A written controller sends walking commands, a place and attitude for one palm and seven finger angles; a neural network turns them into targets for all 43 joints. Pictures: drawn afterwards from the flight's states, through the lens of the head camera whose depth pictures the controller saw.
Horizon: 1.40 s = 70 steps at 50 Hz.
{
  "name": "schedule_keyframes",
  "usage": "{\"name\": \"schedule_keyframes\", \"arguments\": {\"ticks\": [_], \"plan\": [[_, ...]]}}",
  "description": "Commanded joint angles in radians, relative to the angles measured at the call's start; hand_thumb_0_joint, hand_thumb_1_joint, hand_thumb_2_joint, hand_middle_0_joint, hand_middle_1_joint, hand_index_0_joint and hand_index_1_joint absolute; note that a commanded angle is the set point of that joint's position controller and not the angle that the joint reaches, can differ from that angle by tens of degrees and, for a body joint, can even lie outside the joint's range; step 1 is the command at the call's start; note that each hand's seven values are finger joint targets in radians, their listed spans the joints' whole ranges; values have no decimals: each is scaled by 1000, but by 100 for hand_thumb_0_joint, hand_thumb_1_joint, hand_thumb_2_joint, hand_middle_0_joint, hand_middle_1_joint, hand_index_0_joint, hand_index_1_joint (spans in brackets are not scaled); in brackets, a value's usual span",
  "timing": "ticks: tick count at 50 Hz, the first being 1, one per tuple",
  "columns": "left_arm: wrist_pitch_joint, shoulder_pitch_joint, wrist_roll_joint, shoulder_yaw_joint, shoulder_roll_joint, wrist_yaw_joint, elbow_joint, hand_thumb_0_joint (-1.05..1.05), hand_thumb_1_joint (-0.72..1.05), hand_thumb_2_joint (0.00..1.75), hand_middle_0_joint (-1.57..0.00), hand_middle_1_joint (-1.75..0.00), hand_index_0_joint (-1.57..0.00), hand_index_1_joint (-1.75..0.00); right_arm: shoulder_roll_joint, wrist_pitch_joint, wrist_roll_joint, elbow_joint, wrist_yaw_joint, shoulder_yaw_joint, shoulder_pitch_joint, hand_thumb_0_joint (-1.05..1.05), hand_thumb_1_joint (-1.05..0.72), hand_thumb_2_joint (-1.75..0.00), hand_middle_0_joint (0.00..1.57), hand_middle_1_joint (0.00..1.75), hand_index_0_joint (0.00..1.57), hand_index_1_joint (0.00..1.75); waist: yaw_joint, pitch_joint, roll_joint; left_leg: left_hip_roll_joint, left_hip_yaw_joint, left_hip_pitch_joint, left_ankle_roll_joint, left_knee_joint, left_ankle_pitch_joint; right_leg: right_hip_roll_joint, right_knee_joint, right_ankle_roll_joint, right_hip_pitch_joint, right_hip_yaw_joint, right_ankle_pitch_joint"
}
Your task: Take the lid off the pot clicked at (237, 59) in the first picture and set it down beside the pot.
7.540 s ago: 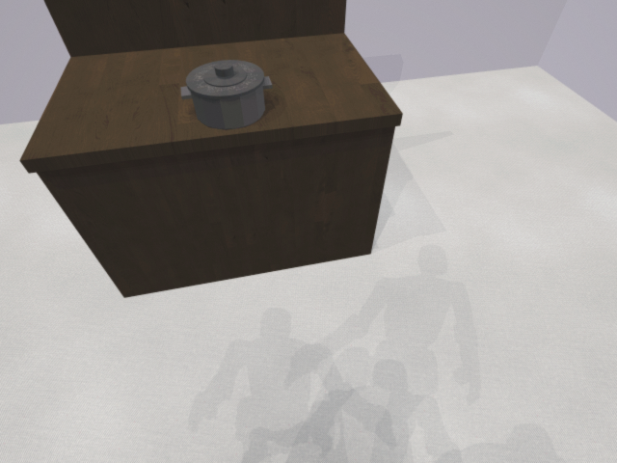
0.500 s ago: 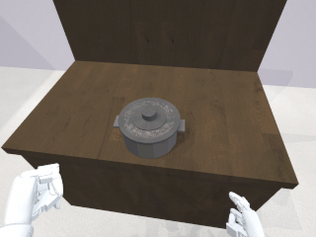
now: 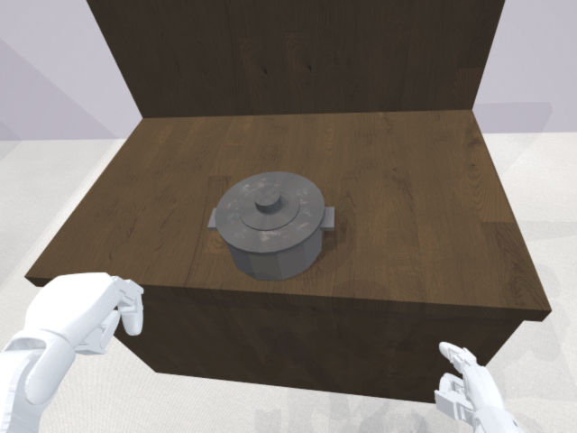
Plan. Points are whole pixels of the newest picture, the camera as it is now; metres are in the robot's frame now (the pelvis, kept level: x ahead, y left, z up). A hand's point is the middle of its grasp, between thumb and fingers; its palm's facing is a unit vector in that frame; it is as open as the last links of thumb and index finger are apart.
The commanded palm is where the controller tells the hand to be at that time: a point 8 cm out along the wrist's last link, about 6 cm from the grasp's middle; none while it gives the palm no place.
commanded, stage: reach forward and open the fingers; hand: left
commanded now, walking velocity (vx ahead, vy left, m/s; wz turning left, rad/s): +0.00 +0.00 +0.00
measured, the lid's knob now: (267, 200) +0.49 +0.11 +0.03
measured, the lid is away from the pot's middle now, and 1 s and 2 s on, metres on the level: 0.00 0.00 0.00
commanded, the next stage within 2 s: move the open hand above the knob in 0.64 s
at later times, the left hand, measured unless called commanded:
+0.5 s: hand (124, 288) +0.26 +0.25 +0.10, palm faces -0.20 -0.04 -0.98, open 9.3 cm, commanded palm +0.24 +0.25 +0.16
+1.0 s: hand (153, 251) +0.32 +0.23 +0.10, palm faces -0.23 -0.06 -0.97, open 9.9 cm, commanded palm +0.30 +0.22 +0.17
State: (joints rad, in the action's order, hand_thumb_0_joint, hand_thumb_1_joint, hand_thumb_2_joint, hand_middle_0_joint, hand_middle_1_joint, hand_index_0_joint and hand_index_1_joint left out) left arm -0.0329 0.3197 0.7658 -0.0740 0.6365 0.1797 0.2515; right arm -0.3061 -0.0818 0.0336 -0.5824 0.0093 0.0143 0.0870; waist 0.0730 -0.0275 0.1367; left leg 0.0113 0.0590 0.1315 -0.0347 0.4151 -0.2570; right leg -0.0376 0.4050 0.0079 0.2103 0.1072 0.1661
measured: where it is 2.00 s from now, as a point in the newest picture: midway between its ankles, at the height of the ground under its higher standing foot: outside the picture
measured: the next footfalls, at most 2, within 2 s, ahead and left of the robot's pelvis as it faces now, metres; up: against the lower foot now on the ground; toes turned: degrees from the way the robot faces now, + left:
none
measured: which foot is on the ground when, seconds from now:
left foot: down 0.00-1.00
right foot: down 0.00-1.00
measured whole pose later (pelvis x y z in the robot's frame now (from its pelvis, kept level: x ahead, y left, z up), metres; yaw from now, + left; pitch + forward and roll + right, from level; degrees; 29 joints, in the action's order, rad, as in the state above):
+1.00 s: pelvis -0.01 +0.01 +0.00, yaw +0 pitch +0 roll +0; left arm -0.11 -0.24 0.81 0.13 0.57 0.31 -0.04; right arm -0.29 -0.11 0.05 -0.60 -0.02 0.04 0.08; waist 0.04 -0.03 0.11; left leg 0.04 0.06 0.16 -0.06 0.39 -0.23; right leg -0.07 0.39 -0.01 0.24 0.10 0.15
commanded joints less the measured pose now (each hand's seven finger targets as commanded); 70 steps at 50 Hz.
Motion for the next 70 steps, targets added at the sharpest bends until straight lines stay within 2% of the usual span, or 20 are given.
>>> {"name": "schedule_keyframes", "arguments": {"ticks": [1,7,14,17,19,26,29,33,35,38,40,43,44,46,49,53,56,60,64,70], "plan": [[52,-236,-11,-159,226,4,124,0,20,121,-103,-65,-103,-65,-84,39,-5,155,1,-38,-109,0,-90,-90,20,30,20,30,-12,136,-102,-11,-96,34,-21,-73,216,-4,-73,18,-112,-109,-123],[71,-340,5,-182,268,-3,76,0,4,125,-96,-44,-96,-44,-83,38,-6,155,-1,-39,-114,0,-90,-90,20,30,20,30,2,194,-79,0,-86,29,-20,-82,172,-6,-80,24,-141,-115,-67],[52,-433,5,-142,251,6,29,0,-16,132,-87,-19,-87,-19,-85,38,0,160,-9,-34,-126,0,-90,-90,20,30,20,30,-7,217,-87,3,-79,48,-19,-91,147,-8,-75,24,-150,-112,-40],[45,-483,2,-127,247,10,-17,0,-25,135,-84,-8,-84,-8,-87,33,5,155,-4,-34,-131,0,-90,-90,20,30,20,30,-9,161,-97,0,-83,63,-20,-99,108,-7,-88,24,-116,-109,2],[49,-512,9,-137,265,9,6,0,-24,135,-84,-8,-84,-8,-85,40,4,163,-7,-32,-128,0,-90,-90,20,30,20,30,-6,215,-87,2,-83,52,-20,-99,124,-9,-75,25,-148,-110,-10],[25,-588,13,-94,233,13,-52,0,-24,135,-84,-8,-84,-8,-89,26,10,154,-9,-32,-133,0,-90,-90,20,30,20,30,-13,185,-104,0,-84,62,-17,-103,121,-6,-76,28,-120,-104,-22],[20,-640,24,-87,240,17,-16,0,-25,136,-84,-8,-84,-8,-84,29,8,157,-13,-28,-129,0,-90,-90,20,30,20,30,-14,253,-81,1,-88,39,-15,-101,153,-6,-63,30,-149,-102,-47],[-3,-663,37,-91,243,18,-70,0,-25,136,-84,-8,-84,-8,-88,24,14,154,-15,-28,-149,0,-90,-90,20,30,20,30,-18,216,-71,-1,-94,37,-13,-94,166,9,-63,37,-118,-108,-62],[-12,-713,33,-56,224,27,-99,0,-25,136,-84,-8,-84,-8,-87,11,15,144,-12,-24,-132,0,-90,-90,20,30,20,30,-24,209,-97,-3,-92,53,-9,-108,149,1,-67,31,-115,-88,-45],[-60,-745,32,7,182,47,-137,0,-25,137,-84,-8,-84,-8,-93,17,20,153,-18,-22,-167,0,-90,-90,20,30,20,30,-33,232,-54,6,-99,34,-11,-94,163,9,-42,39,-111,-93,-66],[-72,-805,28,-4,221,68,-87,0,-25,137,-84,-8,-84,-8,-92,17,18,151,-18,-22,-154,0,-90,-90,20,30,20,30,-24,278,-73,6,-100,26,-10,-98,194,3,-39,33,-146,-83,-90],[-85,-844,43,45,168,89,-88,0,-25,137,-84,-8,-84,-8,-85,25,20,157,-23,-19,-157,0,-90,-90,20,30,20,30,-43,270,-88,2,-111,0,-13,-80,234,16,-31,36,-111,-84,-119],[-80,-874,47,36,191,96,-105,0,-25,137,-84,-8,-84,-8,-85,18,18,146,-21,-14,-132,0,-90,-90,20,30,20,30,-38,297,-112,0,-108,7,-9,-93,253,10,-29,31,-137,-69,-126],[-75,-875,48,45,180,96,-129,0,-25,137,-84,-8,-84,-8,-87,19,18,143,-24,-15,-132,0,-90,-90,20,30,20,30,-34,261,-107,2,-107,17,-7,-88,253,8,-29,33,-122,-71,-138],[-74,-888,56,34,186,88,-102,0,-25,137,-84,-8,-84,-8,-80,15,19,148,-37,-12,-121,0,-90,-90,20,30,20,30,-27,319,-104,1,-107,4,-3,-82,316,11,-10,35,-152,-69,-177],[-98,-861,60,52,146,61,-125,0,-25,137,-84,-8,-84,-8,-83,16,25,156,-54,-15,-136,0,-90,-90,20,30,20,30,-29,286,-82,-2,-110,14,3,-60,328,19,7,42,-118,-78,-190],[-119,-966,75,125,101,52,-91,0,-25,137,-84,-8,-84,-8,-75,8,23,151,-53,-11,-132,0,-90,-90,20,30,20,30,-35,316,-71,0,-114,8,9,-62,331,13,15,36,-112,-68,-189],[-148,-1021,83,133,104,41,-158,0,-25,137,-84,-8,-84,-8,-78,4,29,140,-47,-9,-126,0,-90,-90,20,30,20,30,-43,316,-104,3,-108,27,8,-60,283,17,19,37,-110,-70,-167],[-158,-1051,89,142,95,40,-163,0,-25,137,-84,-8,-84,-8,-68,9,31,142,-45,-3,-121,0,-90,-90,20,30,20,30,-39,388,-109,9,-103,15,5,-44,356,13,41,35,-152,-73,-226],[-178,-1081,87,166,72,44,-259,0,-25,137,-84,-8,-84,-8,-77,0,39,133,-47,-8,-111,0,-90,-90,20,30,20,30,-52,342,-153,12,-88,52,2,-34,314,13,44,31,-131,-77,-244]]}}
